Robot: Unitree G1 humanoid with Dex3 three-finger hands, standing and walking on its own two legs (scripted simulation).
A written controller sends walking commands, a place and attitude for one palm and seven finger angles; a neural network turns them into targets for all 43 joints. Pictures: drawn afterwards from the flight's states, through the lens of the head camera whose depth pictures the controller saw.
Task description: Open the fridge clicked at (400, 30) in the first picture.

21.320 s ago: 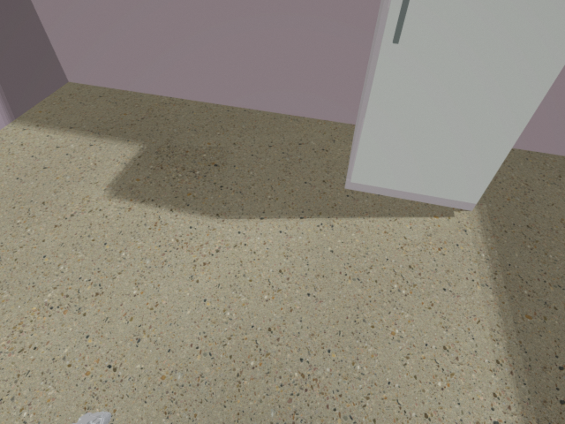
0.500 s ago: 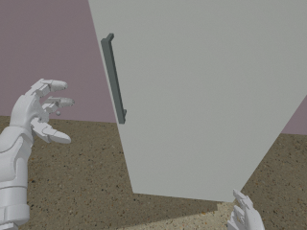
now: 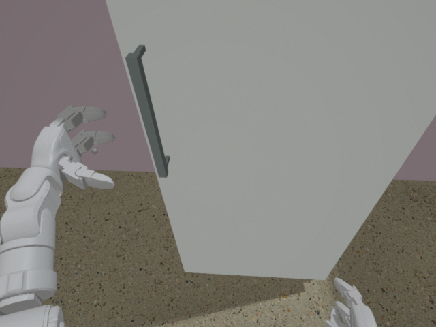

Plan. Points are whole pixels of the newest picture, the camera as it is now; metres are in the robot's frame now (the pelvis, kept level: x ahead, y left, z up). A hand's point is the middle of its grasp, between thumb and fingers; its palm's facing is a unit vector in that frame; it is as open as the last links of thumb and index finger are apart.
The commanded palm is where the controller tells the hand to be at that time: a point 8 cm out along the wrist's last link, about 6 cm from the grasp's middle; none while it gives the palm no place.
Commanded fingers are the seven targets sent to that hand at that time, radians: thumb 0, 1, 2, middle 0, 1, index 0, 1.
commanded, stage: move the hooked fingers beside the handle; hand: left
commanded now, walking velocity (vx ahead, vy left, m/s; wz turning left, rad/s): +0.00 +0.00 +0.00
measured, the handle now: (153, 120) +0.46 +0.17 +0.16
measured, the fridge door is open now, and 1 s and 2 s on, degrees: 0 0 0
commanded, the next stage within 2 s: feel for the door with the fingertips in 1.50 s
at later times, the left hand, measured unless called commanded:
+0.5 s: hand (104, 140) +0.38 +0.23 +0.18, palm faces +0.04 -1.00 -0.02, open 14.0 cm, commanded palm +0.36 +0.28 +0.18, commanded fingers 0.00 -0.50 0.30 -0.30 -1.20 -0.30 -1.20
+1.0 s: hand (107, 136) +0.40 +0.24 +0.17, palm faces +0.04 -1.00 +0.00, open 14.0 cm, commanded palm +0.37 +0.28 +0.17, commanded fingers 0.00 -0.50 0.30 -0.30 -1.20 -0.30 -1.20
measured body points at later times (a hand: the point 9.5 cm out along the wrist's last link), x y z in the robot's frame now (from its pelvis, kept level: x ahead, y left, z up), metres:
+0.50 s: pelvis +0.01 +0.00 +0.00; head +0.00 -0.01 +0.45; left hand +0.37 +0.29 +0.18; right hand +0.16 -0.24 -0.09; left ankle -0.02 +0.12 -0.74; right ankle +0.01 -0.12 -0.74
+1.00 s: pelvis +0.01 +0.01 +0.00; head +0.01 +0.00 +0.45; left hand +0.39 +0.29 +0.17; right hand +0.12 -0.25 -0.10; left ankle -0.02 +0.12 -0.74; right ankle +0.01 -0.12 -0.74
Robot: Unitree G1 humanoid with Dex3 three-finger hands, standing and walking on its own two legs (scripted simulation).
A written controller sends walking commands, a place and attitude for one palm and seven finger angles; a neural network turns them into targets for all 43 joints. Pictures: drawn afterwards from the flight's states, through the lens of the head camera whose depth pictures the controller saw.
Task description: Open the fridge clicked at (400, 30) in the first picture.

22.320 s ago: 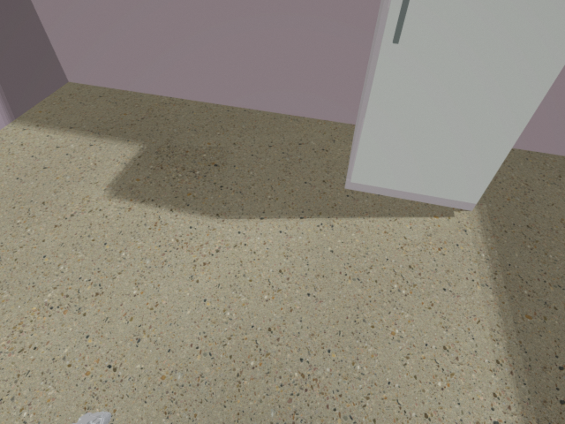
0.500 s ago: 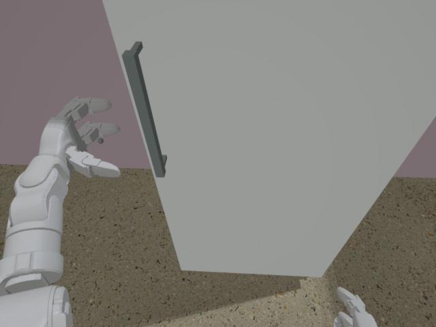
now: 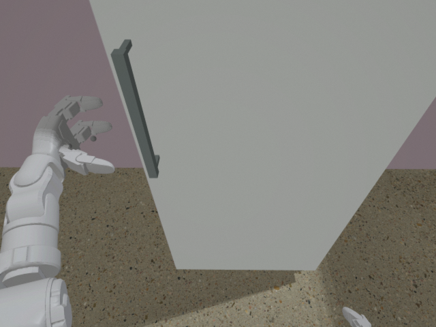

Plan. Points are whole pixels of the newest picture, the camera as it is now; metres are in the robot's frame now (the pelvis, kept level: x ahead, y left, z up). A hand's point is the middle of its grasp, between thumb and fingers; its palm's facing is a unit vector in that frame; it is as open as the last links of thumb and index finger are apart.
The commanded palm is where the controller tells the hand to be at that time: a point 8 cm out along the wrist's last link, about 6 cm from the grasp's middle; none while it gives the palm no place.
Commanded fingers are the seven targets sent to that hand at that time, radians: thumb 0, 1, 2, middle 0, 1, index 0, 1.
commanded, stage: move the hooked fingers beside the handle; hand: left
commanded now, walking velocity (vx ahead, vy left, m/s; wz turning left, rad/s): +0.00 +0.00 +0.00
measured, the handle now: (142, 119) +0.45 +0.17 +0.16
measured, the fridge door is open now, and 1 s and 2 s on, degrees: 0 0 0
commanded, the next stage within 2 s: feel for the door with the fingertips in 0.50 s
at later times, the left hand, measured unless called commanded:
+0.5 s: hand (99, 136) +0.39 +0.23 +0.17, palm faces +0.06 -1.00 +0.00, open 14.0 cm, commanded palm +0.36 +0.27 +0.17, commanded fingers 0.00 -0.50 0.30 -0.30 -1.20 -0.30 -1.20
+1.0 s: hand (125, 134) +0.40 +0.18 +0.17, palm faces +0.02 -1.00 +0.01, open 14.0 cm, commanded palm +0.37 +0.24 +0.17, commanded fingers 0.00 -0.50 0.30 -0.30 -1.20 -0.30 -1.20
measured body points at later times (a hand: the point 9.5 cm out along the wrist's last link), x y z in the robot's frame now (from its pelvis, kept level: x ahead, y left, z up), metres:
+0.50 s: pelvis +0.00 +0.00 +0.00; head +0.00 -0.01 +0.45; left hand +0.38 +0.28 +0.17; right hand +0.14 -0.25 -0.10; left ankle -0.03 +0.12 -0.74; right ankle +0.01 -0.13 -0.74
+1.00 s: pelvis +0.00 +0.00 +0.00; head +0.00 -0.01 +0.45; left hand +0.39 +0.24 +0.17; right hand +0.14 -0.24 -0.10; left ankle -0.03 +0.12 -0.74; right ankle +0.01 -0.13 -0.74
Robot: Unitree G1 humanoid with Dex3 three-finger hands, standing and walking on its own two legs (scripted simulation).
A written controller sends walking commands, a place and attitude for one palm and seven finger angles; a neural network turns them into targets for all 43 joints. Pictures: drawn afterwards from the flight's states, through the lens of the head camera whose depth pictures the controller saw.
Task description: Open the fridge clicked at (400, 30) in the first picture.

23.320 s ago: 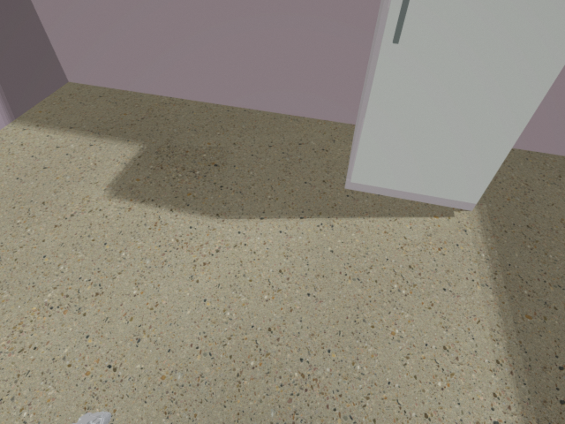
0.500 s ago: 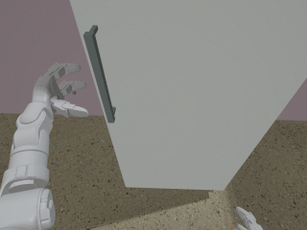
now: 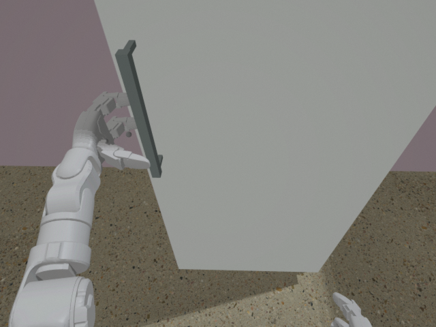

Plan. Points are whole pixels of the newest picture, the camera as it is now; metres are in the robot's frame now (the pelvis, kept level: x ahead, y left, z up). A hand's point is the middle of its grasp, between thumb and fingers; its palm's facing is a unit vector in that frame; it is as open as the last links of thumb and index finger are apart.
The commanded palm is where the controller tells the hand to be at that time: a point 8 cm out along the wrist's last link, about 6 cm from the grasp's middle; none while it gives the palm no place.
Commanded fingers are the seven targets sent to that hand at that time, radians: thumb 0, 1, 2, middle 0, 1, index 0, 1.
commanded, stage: feel for the door with the fingertips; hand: left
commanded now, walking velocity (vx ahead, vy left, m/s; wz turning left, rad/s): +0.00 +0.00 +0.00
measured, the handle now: (145, 119) +0.45 +0.17 +0.16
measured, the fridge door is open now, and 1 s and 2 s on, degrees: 0 0 0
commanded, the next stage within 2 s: slide the fingers in behind the handle in 0.54 s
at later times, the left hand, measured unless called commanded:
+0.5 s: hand (128, 128) +0.41 +0.19 +0.18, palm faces +0.04 -1.00 +0.00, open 14.0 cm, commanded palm +0.39 +0.23 +0.17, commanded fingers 0.00 -0.50 0.30 -0.30 -1.20 -0.30 -1.20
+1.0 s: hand (128, 128) +0.41 +0.19 +0.17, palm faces +0.04 -1.00 +0.01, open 13.8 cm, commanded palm +0.38 +0.23 +0.17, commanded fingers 0.00 -0.50 0.30 -0.30 -1.20 -0.30 -1.20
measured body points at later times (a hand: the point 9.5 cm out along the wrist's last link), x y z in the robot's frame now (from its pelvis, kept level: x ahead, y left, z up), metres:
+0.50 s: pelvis -0.01 +0.00 +0.00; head +0.00 -0.01 +0.45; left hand +0.40 +0.24 +0.18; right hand +0.12 -0.26 -0.10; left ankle -0.03 +0.12 -0.74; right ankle +0.01 -0.13 -0.74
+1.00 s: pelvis -0.02 +0.00 +0.00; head -0.01 -0.01 +0.45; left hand +0.40 +0.24 +0.18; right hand +0.09 -0.26 -0.11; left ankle -0.03 +0.12 -0.74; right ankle +0.01 -0.13 -0.74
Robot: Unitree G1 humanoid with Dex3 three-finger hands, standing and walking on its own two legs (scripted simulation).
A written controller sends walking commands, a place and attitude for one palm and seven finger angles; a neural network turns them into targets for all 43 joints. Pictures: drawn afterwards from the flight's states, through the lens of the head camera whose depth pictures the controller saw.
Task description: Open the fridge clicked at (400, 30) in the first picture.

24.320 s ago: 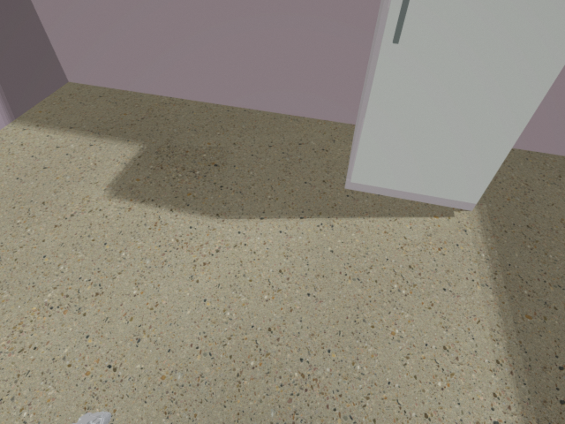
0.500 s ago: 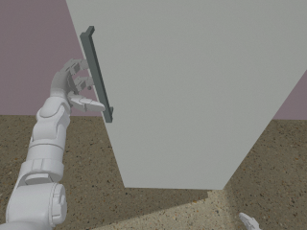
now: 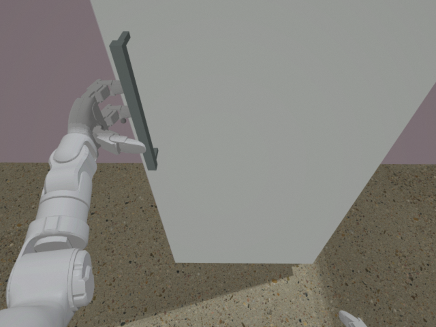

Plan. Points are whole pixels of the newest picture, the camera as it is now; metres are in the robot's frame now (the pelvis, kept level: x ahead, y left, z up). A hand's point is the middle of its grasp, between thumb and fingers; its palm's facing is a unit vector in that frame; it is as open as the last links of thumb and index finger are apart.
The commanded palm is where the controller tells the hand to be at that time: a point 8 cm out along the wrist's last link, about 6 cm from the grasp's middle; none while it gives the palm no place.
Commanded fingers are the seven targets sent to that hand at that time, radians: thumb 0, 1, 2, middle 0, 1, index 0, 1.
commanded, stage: slide the fingers in behind the handle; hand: left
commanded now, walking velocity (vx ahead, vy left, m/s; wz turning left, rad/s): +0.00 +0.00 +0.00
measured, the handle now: (140, 111) +0.47 +0.17 +0.16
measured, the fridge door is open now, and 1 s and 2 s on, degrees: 0 0 0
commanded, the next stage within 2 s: grip the handle and tug to test in 1.46 s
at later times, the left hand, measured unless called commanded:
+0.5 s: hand (137, 123) +0.42 +0.16 +0.18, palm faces +0.03 -1.00 +0.01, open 14.0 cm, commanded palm +0.39 +0.20 +0.17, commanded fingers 0.00 -0.50 0.30 -0.30 -1.20 -0.30 -1.20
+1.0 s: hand (145, 126) +0.41 +0.14 +0.18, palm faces +0.05 -1.00 +0.00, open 14.3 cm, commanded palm +0.38 +0.19 +0.17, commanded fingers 0.00 -0.50 0.30 -0.30 -1.20 -0.30 -1.20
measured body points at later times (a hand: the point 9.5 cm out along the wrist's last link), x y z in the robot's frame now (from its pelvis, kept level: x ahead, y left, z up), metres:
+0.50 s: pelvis +0.02 +0.00 +0.00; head +0.01 -0.01 +0.45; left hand +0.41 +0.22 +0.18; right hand +0.17 -0.24 -0.10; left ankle -0.01 +0.12 -0.74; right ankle +0.02 -0.12 -0.74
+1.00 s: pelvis +0.01 -0.01 +0.00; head +0.00 -0.02 +0.45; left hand +0.40 +0.20 +0.18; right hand +0.16 -0.24 -0.09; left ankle -0.01 +0.12 -0.74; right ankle +0.02 -0.12 -0.74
